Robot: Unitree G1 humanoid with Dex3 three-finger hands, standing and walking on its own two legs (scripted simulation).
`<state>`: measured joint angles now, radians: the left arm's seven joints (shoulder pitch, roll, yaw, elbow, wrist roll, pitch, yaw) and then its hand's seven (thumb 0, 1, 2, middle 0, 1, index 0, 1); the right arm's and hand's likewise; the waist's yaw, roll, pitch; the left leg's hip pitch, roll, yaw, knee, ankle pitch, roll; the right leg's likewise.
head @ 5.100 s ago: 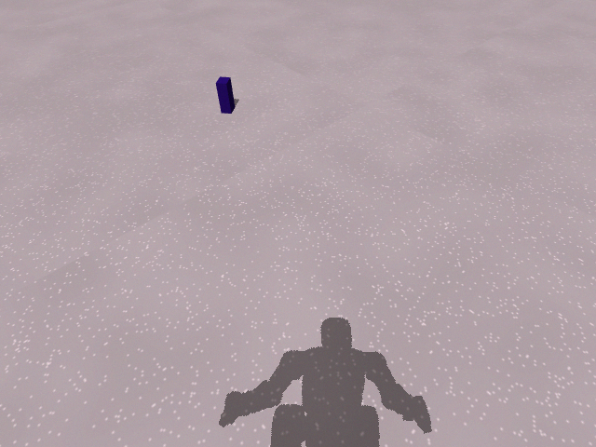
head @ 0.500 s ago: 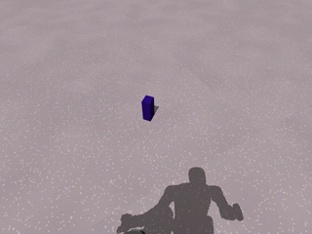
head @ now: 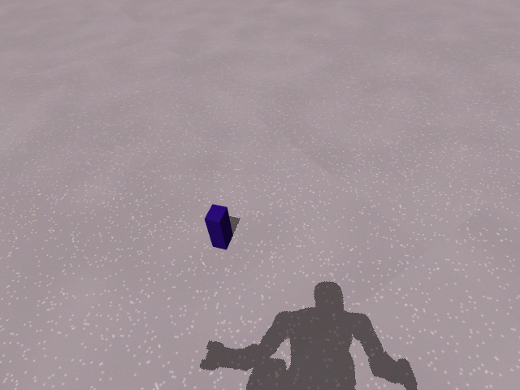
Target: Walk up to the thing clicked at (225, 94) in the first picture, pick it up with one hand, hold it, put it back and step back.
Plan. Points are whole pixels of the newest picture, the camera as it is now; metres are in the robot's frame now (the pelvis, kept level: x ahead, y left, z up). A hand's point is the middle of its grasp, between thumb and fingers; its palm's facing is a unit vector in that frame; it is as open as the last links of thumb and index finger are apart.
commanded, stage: walk up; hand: left
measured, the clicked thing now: (219, 227) +0.92 +0.25 -0.65
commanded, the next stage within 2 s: none
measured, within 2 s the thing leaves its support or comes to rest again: neither
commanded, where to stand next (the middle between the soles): +0.57 +0.04 m, yaw +0 degrees
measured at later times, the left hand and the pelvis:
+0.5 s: hand (108, 367) +0.22 +0.31 -0.14, palm faces -0.01 -0.93 -0.37, open 7.4 cm; pelvis +0.20 +0.03 +0.00, yaw +1 degrees
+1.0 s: hand (144, 268) +0.40 +0.28 -0.10, palm faces +0.00 -0.91 -0.42, open 7.4 cm; pelvis +0.36 +0.00 +0.01, yaw +1 degrees
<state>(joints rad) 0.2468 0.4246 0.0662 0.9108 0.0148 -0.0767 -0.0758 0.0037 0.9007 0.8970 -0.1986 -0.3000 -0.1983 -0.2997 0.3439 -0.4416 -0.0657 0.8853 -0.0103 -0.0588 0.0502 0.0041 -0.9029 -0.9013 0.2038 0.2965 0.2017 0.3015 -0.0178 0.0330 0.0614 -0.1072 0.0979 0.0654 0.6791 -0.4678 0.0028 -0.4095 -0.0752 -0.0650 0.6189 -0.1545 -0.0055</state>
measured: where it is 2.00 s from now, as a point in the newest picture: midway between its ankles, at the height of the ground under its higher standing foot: (268, 326)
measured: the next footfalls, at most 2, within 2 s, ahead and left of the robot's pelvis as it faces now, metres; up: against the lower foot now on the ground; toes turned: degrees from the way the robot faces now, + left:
left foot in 0.42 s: +0.30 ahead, +0.15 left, +0.00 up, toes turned +6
right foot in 0.80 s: +0.44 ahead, -0.13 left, +0.00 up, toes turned -5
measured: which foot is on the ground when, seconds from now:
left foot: down 0.00-0.00, up 0.02-0.40, down 0.42-0.82, up 0.84-1.00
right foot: down 0.00-0.44, up 0.46-0.78, down 0.80-1.00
